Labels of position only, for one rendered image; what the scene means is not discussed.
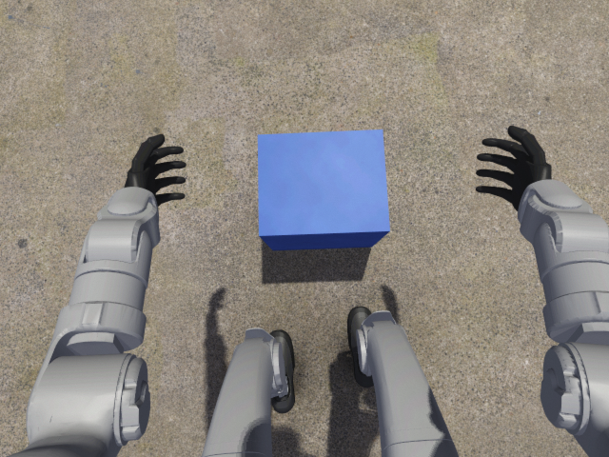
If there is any carton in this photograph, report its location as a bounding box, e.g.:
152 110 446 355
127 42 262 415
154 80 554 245
258 129 390 250

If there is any robot right upper arm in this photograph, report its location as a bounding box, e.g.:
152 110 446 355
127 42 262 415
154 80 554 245
540 342 609 457

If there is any robot right foot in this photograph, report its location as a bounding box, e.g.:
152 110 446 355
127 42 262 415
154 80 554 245
347 307 374 387

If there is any robot left foot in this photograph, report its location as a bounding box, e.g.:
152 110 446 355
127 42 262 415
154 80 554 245
270 329 295 413

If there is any robot left upper arm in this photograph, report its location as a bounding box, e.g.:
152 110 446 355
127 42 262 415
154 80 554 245
7 353 150 457

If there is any robot right hand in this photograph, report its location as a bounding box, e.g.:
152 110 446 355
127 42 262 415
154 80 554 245
476 126 552 211

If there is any robot right forearm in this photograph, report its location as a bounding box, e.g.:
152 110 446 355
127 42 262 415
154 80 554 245
518 179 609 345

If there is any robot left hand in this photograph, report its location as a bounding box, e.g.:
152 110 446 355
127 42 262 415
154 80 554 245
124 134 187 207

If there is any robot foot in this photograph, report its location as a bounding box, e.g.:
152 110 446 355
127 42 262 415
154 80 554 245
347 307 374 387
270 329 295 413

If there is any robot left forearm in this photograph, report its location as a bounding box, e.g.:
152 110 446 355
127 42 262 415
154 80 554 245
26 187 161 442

